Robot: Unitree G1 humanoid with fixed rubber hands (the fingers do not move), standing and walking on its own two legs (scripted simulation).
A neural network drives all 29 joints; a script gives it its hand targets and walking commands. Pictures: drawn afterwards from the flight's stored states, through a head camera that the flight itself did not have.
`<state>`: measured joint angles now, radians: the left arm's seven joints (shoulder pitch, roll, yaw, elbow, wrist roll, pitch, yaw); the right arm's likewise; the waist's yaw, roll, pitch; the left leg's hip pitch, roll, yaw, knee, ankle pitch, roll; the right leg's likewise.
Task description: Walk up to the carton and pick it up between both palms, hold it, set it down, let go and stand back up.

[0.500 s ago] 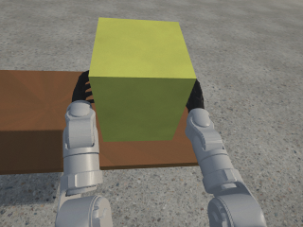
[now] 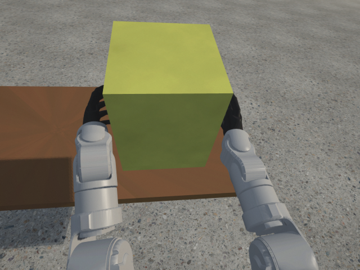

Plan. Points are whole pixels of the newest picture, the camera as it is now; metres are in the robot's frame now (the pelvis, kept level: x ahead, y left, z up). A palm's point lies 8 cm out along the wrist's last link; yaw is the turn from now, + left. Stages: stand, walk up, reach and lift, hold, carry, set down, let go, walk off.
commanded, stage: hold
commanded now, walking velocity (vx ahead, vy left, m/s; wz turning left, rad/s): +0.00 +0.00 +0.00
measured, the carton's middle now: (163, 101) +0.42 +0.01 +0.17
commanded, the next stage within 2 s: none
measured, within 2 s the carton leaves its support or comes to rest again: neither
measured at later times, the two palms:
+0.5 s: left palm (95, 123) +0.36 +0.15 +0.17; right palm (232, 124) +0.35 -0.13 +0.16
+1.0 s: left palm (96, 125) +0.36 +0.15 +0.17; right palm (233, 127) +0.35 -0.14 +0.16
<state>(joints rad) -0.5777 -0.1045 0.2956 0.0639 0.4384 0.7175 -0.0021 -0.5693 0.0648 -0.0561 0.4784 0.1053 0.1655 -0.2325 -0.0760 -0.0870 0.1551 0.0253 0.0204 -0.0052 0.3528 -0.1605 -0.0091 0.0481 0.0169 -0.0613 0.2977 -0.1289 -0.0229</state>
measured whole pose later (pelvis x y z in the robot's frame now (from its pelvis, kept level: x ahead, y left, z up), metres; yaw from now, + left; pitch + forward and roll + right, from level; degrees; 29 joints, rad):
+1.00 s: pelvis +0.00 -0.01 +0.00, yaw +0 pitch -13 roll +0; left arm -0.57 -0.10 0.30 0.03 0.44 0.72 -0.02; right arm -0.56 0.08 -0.06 0.45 0.09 0.14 -0.23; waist -0.08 -0.09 0.17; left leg 0.02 0.03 0.00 0.35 -0.15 -0.02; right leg 0.04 0.02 -0.08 0.31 -0.13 -0.03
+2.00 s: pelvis +0.00 +0.00 +0.00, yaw +0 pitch -13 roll +0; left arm -0.58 -0.10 0.32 0.06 0.44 0.72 -0.03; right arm -0.58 0.08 -0.08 0.48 0.07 0.14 -0.22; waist -0.08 -0.10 0.17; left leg 0.03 0.02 0.01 0.34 -0.15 -0.01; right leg 0.05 0.01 -0.09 0.30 -0.13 -0.03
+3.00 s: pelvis +0.05 -0.01 +0.00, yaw +0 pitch -5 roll -1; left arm -0.43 -0.16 0.30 0.27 0.36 0.36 0.04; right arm -0.52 0.06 -0.10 0.65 0.01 -0.26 -0.18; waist -0.01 -0.04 0.10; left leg -0.01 0.05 0.02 0.31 -0.20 -0.03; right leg 0.02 0.03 -0.10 0.23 -0.16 -0.04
